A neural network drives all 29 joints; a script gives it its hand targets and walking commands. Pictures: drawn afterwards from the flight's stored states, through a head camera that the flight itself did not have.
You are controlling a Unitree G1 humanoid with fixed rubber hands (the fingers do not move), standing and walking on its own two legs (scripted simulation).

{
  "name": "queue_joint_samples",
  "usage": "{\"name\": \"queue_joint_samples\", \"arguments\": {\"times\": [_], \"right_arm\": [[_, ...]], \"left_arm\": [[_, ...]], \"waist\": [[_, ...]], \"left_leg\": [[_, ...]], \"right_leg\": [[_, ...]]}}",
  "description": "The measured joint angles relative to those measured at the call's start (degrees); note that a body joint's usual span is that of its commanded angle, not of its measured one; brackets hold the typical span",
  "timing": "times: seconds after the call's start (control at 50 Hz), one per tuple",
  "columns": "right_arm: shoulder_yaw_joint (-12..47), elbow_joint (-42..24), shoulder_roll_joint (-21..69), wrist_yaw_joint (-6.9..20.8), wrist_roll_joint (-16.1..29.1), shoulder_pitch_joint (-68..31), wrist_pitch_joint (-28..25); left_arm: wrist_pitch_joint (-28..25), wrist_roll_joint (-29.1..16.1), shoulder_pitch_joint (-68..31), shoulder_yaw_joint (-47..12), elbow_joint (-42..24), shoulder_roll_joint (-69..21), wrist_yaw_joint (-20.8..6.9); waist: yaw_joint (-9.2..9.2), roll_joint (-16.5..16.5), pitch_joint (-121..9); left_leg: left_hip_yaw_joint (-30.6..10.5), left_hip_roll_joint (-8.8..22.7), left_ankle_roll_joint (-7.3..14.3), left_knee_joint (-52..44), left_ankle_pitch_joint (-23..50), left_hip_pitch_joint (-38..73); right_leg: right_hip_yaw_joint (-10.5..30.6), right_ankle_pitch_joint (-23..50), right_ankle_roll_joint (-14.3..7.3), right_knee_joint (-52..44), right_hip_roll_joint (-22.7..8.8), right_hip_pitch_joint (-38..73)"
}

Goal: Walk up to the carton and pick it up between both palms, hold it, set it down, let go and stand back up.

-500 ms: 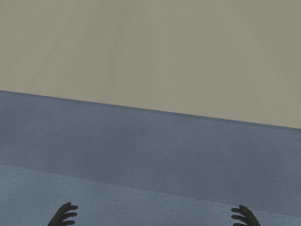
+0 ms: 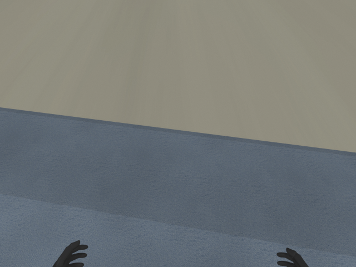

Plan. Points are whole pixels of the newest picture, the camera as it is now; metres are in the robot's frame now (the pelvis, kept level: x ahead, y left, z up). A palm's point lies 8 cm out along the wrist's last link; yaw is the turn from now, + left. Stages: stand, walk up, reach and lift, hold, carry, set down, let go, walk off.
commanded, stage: stand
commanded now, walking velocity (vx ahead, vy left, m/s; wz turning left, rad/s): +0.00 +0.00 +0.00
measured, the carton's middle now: out of the picture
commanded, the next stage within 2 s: none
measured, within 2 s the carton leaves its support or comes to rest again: neither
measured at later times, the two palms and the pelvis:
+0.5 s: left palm out of the picture +0.13 +0.27 -0.08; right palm out of the picture +0.12 -0.27 -0.09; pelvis +0.00 -0.01 +0.00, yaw +0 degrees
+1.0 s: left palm out of the picture +0.12 +0.27 -0.08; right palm out of the picture +0.11 -0.28 -0.09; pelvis +0.00 -0.01 +0.01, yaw +0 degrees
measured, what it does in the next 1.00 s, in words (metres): stands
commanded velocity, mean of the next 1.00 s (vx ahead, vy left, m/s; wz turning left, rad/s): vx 0.00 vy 0.00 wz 0.00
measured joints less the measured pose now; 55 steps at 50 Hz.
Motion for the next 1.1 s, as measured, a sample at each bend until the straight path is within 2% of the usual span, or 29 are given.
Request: {"name": "queue_joint_samples", "arguments": {"times": [1.1], "right_arm": [[0.0, 7.8, -1.2, -0.1, 0.0, 0.0, 0.0]], "left_arm": [[0.0, 0.0, -0.2, -1.1, 6.6, 0.7, 0.0]], "waist": [[0.0, -0.5, 0.4]], "left_leg": [[0.0, -0.1, -0.8, -5.2, 2.9, 3.1]], "right_leg": [[0.0, 1.6, -0.8, -3.0, -0.1, 2.1]]}}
